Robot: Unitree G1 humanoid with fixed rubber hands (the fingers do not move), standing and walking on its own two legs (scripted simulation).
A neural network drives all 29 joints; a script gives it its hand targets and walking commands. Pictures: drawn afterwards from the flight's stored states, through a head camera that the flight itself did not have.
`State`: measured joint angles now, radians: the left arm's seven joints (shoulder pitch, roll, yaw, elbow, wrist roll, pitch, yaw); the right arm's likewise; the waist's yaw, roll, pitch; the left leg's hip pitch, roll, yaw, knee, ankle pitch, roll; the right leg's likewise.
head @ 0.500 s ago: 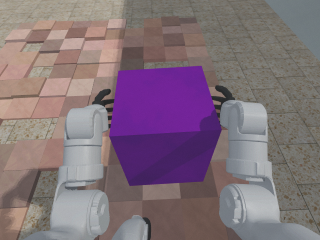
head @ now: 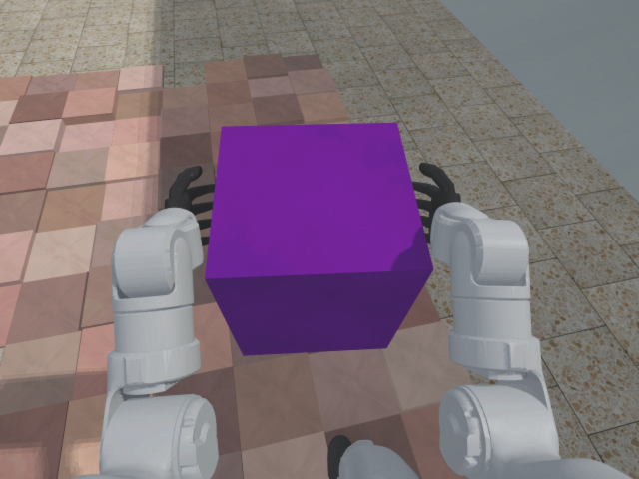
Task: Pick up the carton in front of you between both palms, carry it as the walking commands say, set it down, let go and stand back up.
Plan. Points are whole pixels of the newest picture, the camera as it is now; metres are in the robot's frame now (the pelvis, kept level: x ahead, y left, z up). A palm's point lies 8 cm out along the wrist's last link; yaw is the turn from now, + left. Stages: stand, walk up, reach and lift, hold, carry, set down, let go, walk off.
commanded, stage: carry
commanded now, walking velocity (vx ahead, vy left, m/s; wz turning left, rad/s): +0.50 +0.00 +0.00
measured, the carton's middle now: (313, 249) +0.38 -0.02 +0.05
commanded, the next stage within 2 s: none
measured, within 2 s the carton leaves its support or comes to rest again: neither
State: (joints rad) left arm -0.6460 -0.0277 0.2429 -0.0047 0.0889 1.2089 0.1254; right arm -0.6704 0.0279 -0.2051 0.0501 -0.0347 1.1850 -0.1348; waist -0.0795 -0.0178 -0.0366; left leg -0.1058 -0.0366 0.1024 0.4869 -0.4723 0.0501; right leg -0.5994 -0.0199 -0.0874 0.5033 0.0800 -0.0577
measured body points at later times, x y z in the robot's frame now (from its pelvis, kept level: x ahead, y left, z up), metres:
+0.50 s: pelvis +0.33 +0.00 -0.01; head +0.34 +0.01 +0.44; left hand +0.70 +0.17 +0.11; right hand +0.70 -0.13 +0.11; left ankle +0.44 +0.08 -0.73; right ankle +0.17 -0.10 -0.70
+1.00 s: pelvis +0.63 -0.04 +0.01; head +0.65 -0.05 +0.46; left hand +0.99 +0.11 +0.11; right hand +1.00 -0.19 +0.11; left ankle +0.51 +0.07 -0.64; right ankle +0.69 -0.12 -0.72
